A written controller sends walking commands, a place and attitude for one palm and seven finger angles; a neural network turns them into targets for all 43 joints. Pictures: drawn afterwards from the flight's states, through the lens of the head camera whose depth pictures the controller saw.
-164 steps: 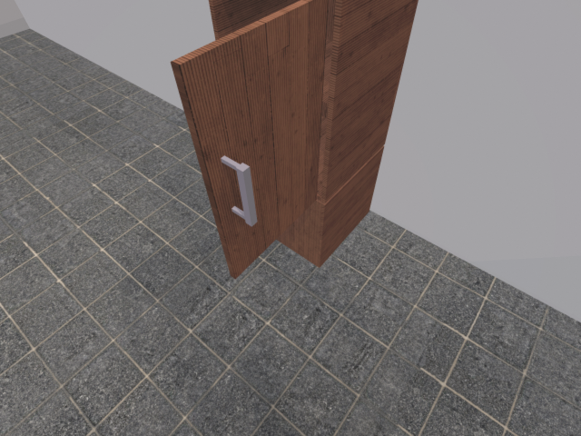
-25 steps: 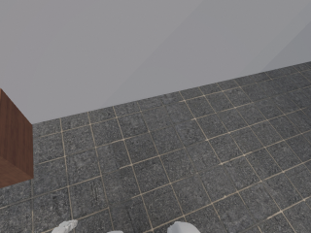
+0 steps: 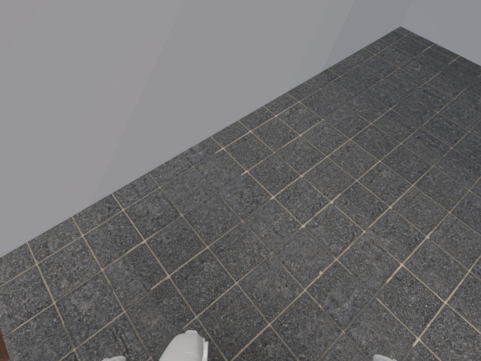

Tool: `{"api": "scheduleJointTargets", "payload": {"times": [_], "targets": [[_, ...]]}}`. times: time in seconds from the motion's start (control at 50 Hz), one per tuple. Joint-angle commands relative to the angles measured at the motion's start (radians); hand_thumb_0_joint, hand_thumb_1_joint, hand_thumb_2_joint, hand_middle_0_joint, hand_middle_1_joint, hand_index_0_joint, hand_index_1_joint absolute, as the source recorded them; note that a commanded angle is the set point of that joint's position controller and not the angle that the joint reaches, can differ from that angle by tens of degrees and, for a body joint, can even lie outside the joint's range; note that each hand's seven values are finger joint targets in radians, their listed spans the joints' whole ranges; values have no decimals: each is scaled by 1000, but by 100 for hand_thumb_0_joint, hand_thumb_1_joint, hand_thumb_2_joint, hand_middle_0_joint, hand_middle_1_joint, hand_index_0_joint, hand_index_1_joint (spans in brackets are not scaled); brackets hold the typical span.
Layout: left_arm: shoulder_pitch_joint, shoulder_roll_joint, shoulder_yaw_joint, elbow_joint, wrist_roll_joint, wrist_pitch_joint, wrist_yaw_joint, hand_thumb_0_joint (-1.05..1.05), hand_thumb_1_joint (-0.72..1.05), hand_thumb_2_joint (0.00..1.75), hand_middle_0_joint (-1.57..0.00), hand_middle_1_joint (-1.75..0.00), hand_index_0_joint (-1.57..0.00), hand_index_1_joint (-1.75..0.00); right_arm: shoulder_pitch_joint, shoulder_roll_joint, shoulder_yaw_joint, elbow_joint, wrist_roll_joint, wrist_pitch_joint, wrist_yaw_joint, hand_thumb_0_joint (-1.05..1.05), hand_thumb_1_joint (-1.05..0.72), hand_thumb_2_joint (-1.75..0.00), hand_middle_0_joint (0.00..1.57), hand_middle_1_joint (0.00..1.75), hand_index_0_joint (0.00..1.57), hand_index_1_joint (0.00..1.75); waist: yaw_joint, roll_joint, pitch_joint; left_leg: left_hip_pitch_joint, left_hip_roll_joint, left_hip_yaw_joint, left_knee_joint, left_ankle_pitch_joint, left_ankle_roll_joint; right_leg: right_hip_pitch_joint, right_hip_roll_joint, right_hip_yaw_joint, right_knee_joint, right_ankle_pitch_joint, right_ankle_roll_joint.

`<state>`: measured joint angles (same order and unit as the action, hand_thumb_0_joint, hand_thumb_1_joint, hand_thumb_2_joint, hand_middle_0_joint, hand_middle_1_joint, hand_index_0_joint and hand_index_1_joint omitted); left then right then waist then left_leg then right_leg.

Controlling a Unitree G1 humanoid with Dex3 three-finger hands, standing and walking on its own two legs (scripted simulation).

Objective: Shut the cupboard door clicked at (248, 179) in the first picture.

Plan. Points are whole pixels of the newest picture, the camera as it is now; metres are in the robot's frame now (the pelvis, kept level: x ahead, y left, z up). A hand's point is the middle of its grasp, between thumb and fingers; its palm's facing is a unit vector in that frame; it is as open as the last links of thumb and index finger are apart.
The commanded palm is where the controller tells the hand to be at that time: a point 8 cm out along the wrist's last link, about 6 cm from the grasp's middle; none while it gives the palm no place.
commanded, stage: walk around to get in front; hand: left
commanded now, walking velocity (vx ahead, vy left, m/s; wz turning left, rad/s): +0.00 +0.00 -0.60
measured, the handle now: out of the picture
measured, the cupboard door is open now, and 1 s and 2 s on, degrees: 91 91 91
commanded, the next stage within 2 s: walk to a spot facing it in 1.98 s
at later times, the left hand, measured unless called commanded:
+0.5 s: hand (164, 312) +0.21 +0.17 -0.16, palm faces -0.31 -0.92 -0.24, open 7.4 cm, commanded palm none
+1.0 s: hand (191, 289) +0.26 +0.12 -0.18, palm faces -0.52 -0.84 -0.17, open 7.4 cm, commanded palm none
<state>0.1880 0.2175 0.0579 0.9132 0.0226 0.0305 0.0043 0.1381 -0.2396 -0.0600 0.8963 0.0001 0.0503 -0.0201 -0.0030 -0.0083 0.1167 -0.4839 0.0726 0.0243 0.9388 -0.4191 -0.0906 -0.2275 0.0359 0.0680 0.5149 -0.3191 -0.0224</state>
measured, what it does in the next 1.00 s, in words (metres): walks ahead, turning right: left foot, then right foot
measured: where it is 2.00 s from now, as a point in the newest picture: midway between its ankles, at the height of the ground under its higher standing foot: (327, 305)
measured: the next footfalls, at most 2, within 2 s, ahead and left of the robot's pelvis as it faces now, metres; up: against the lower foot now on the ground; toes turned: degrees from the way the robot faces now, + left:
left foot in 0.10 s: +0.08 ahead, +0.13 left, +0.00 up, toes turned -1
right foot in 0.52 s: +0.03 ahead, -0.13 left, +0.00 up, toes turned -23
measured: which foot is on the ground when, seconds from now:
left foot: up 0.00-0.08, down 0.10-0.52, up 0.54-0.90, down 0.92-1.00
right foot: down 0.00-0.12, up 0.14-0.50, down 0.52-0.92, up 0.94-1.00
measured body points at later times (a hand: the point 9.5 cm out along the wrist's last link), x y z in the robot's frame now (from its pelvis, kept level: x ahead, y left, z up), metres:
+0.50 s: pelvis +0.04 -0.01 +0.00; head +0.10 -0.02 +0.44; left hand +0.22 +0.21 -0.14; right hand -0.01 -0.26 -0.15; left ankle +0.04 +0.13 -0.74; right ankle -0.01 -0.11 -0.72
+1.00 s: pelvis +0.12 -0.03 +0.00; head +0.16 -0.02 +0.44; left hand +0.29 +0.17 -0.17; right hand +0.07 -0.29 -0.12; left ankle +0.17 +0.06 -0.74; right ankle +0.00 -0.10 -0.68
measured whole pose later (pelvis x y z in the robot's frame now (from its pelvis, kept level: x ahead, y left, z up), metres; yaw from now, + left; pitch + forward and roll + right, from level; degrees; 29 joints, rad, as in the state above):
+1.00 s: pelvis +0.12 -0.03 +0.00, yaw -35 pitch +1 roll -1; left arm 0.26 0.24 0.08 0.98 0.03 0.04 -0.04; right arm 0.20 -0.19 -0.02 0.86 -0.03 -0.04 -0.01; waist 0.01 -0.06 0.03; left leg -0.28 0.05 0.12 0.58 -0.32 0.02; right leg -0.40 0.04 0.05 1.00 -0.46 -0.01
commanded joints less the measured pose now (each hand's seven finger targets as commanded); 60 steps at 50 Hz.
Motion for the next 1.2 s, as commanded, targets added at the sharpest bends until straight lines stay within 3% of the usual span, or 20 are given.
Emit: {"api": "scheduleJointTargets", "payload": {"times": [0.0, 0.06, 0.08, 0.1, 0.12, 0.22, 0.38, 0.44, 0.46, 0.5, 0.52, 0.62, 0.8, 0.84, 0.86, 0.9, 0.92, 1.0, 1.06, 1.18], "targets": [[-2, 217, 63, -72, 6, -16, 10, 0, 90, 90, -20, -30, -20, -30, 20, -63, -13, -79, 1, -32, -9, 0, -90, -90, 20, 30, 20, 30, 8, -141, -166, 83, -38, 14, -186, 20, 6, 97, -235, 235, -60, 640, -160], [-61, 172, 55, -89, -10, -7, 8, 0, 90, 90, -20, -30, -20, -30, 159, -107, -19, -34, -4, -51, -19, 0, -90, -90, 20, 30, 20, 30, -65, -46, -189, 371, 7, -13, -517, 285, 27, -81, -139, 188, 62, 433, -62], [-9, 106, 44, -102, -21, 0, 2, 0, 90, 90, -20, -30, -20, -30, 199, -212, -35, -32, -24, -64, -23, 0, -90, -90, 20, 30, 20, 30, -60, 260, -234, 511, 265, -298, -598, 440, 122, -260, 12, 68, 264, 22, 13], [-1, 106, 35, -109, -18, -4, -3, 0, 90, 90, -20, -30, -20, -30, 227, -253, -40, -44, -23, -59, -26, 0, -90, -90, 20, 30, 20, 30, -60, 352, -258, 499, 439, -428, -607, 630, 233, -296, 20, -14, 518, -354, 46], [-2, 127, 46, -108, -10, 0, -7, 0, 90, 90, -20, -30, -20, -30, 192, -244, -30, -63, -34, -52, -27, 0, -90, -90, 20, 30, 20, 30, -50, 242, -230, 391, 453, -399, -614, 555, 289, -281, -27, 19, 664, -349, 47], [-11, 97, 49, -75, 3, 19, -41, 0, 90, 90, -20, -30, -20, -30, 92, -139, 0, -86, -32, -64, -32, 0, -90, -90, 20, 30, 20, 30, 10, 191, -145, 358, 238, -37, -595, 646, 184, -330, -65, -57, 724, -102, 87], [-111, 63, 27, -114, -2, 7, -49, 0, 90, 90, -20, -30, -20, -30, 183, -179, -31, -38, -33, -54, -12, 0, -90, -90, 20, 30, 20, 30, -49, 232, -168, 427, 279, 72, -526, 674, 192, -206, -61, -171, 288, -140, 70], [-51, 86, 31, -97, -2, -1, -45, 0, 90, 90, -20, -30, -20, -30, 152, -195, -39, -39, -28, -49, -5, 0, -90, -90, 20, 30, 20, 30, -11, 206, -180, 376, 279, 113, -434, 607, 147, -57, -44, -191, 63, 0, 41], [17, 118, 39, -76, 0, -7, -40, 0, 90, 90, -20, -30, -20, -30, 134, -192, -41, -46, -21, -46, -2, 0, -90, -90, 20, 30, 20, 30, 27, 131, -195, 285, 252, 142, -331, 509, 103, 89, -56, -168, -66, 140, 21], [161, 308, 77, -31, 3, -24, -10, 0, 90, 90, -20, -30, -20, -30, 48, -75, -11, -124, -10, -37, 3, 0, -90, -90, 20, 30, 20, 30, 107, -340, -211, -118, 20, 161, 109, -260, 4, 296, -442, 339, -147, 762, -163], [170, 305, 75, -29, -8, -22, 3, 0, 90, 90, -20, -30, -20, -30, 40, -97, -8, -116, -5, -25, -8, 0, -90, -90, 20, 30, 20, 30, 108, -266, -215, -141, 42, 19, 203, -247, 16, 263, -453, 313, -145, 719, -219], [8, 186, 47, -76, -9, -28, 17, 0, 90, 90, -20, -30, -20, -30, 37, -89, -15, -65, -10, -16, -4, 0, -90, -90, 20, 30, 20, 30, 14, -166, -178, -90, 34, -15, 178, 0, -10, 149, -259, 152, -108, 727, -157], [54, 220, 64, -44, 6, -44, -10, 0, 90, 90, -20, -30, -20, -30, -30, -70, -14, -107, -14, -57, 16, 0, -90, -90, 20, 30, 20, 30, 44, -133, -117, 40, -31, 16, -198, -15, 6, 67, -255, 328, -200, 68, -187], [1, 210, 65, -51, 1, -43, -16, 0, 90, 90, -20, -30, -20, -30, 55, -74, -14, -81, -15, -72, 11, 0, -90, -90, 20, 30, 20, 30, -12, -122, -101, 233, -55, 40, -377, 79, 13, -67, -206, 305, -150, 2, -149], [-31, 183, 59, -60, -3, -42, -20, 0, 90, 90, -20, -30, -20, -30, 146, -93, -18, -49, -16, -82, 3, 0, -90, -90, 20, 30, 20, 30, -59, -70, -120, 420, -43, 49, -503, 137, 20, -190, -150, 250, -79, -52, -103], [-62, 68, 29, -115, -14, -46, -35, 0, 90, 90, -20, -30, -20, -30, 358, -263, -50, -8, -42, -94, -11, 0, -90, -90, 20, 30, 20, 30, -140, 413, -177, 614, 420, -510, -722, -150, 169, -498, 48, -49, 480, -316, 13], [-116, 105, 38, -130, 0, -45, -41, 0, 90, 90, -20, -30, -20, -30, 335, -253, -39, -17, -42, -87, -14, 0, -90, -90, 20, 30, 20, 30, -127, 250, -101, 484, 476, -539, -783, -201, 228, -524, -44, 8, 622, -264, 8], [-41, 76, 44, -57, 17, -35, -71, 0, 90, 90, -20, -30, -20, -30, 181, -107, 9, -52, -33, -112, -13, 0, -90, -90, 20, 30, 20, 30, -11, 158, -34, 381, 277, -118, -736, 215, 129, -489, -111, -51, 748, 22, 36], [-56, 38, 26, -59, 8, -28, -73, 0, 90, 90, -20, -30, -20, -30, 275, -92, 13, -2, -30, -125, -17, 0, -90, -90, 20, 30, 20, 30, -25, 178, -108, 510, 249, 40, -662, 579, 138, -519, -101, -89, 710, 55, 44], [-229, 3, 2, -101, 7, -27, -80, 0, 90, 90, -20, -30, -20, -30, 369, -97, 7, 61, -39, -119, -9, 0, -90, -90, 20, 30, 20, 30, -68, 155, -48, 542, 273, 150, -670, 583, 162, -503, -113, -168, 400, 92, 30]]}}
